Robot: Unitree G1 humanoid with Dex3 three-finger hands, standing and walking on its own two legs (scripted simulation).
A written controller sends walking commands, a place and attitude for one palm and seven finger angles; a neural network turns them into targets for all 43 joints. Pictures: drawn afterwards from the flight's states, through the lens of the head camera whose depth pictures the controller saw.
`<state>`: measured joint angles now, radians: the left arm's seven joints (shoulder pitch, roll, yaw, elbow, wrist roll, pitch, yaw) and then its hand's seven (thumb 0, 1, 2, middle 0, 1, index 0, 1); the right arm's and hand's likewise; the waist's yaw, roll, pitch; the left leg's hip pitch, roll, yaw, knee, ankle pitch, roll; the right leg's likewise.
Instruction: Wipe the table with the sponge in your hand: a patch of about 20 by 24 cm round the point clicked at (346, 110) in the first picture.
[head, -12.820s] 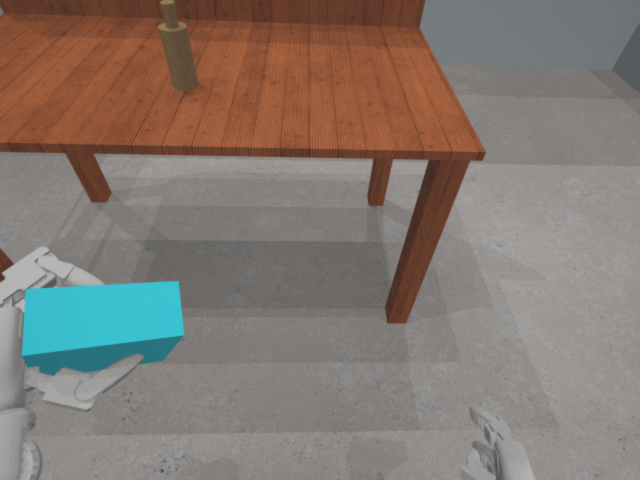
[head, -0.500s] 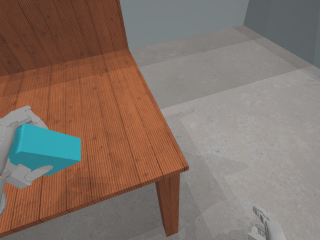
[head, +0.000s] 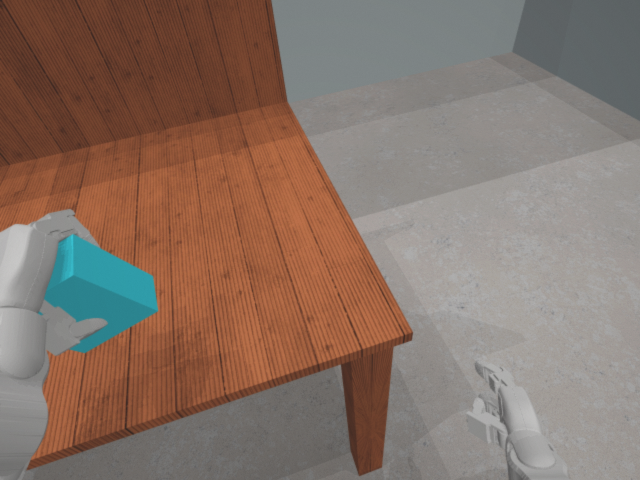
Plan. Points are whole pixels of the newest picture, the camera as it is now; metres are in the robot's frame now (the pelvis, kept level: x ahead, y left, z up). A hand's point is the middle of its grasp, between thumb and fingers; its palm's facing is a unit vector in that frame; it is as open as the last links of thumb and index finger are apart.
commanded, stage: turn the palm down, sponge in hand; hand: left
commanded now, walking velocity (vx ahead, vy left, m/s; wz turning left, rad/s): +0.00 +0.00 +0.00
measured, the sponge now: (93, 304) +0.24 +0.30 +0.13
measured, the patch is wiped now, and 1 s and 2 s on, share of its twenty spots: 0.00 0.00 0.00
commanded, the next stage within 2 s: move the sponge above the wiping area in 0.78 s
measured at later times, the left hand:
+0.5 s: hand (111, 338) +0.20 +0.25 +0.14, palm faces +0.11 -0.17 -0.98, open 9.5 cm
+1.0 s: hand (132, 314) +0.23 +0.23 +0.15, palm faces +0.11 -0.07 -0.99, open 9.5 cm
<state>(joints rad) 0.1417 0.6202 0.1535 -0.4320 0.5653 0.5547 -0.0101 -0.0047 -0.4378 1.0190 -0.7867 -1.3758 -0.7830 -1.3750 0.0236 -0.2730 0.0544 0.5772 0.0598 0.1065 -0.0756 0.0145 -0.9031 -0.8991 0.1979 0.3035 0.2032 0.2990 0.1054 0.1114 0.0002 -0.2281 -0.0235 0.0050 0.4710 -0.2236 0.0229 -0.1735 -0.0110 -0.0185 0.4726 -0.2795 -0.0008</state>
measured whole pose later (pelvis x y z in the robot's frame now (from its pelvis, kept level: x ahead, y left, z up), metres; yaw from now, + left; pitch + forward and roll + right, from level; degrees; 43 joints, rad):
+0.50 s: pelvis -0.03 -0.02 +0.00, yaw +0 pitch -4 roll +1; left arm 0.14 0.56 -0.04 -0.40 0.74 0.45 -0.07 -0.01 -0.44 1.02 -0.79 -1.38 -0.78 -1.37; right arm -0.01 -0.28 0.05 0.62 0.04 0.05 -0.09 0.02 -0.90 -0.90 0.20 0.30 0.20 0.30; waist 0.12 0.13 0.04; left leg -0.19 -0.01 0.00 0.41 -0.15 0.01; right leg -0.15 0.00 -0.03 0.46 -0.24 -0.02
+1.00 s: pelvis -0.01 -0.03 +0.00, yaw -1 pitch -4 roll +1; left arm 0.17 0.62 -0.03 -0.41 0.77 0.39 -0.05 0.00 -0.44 1.02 -0.79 -1.37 -0.79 -1.37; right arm 0.02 -0.29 0.02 0.64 0.03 0.06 -0.07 0.02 -0.90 -0.90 0.19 0.30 0.20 0.30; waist 0.12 0.12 0.02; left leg -0.17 0.01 0.01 0.44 -0.20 -0.01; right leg -0.14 0.02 -0.01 0.48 -0.28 -0.04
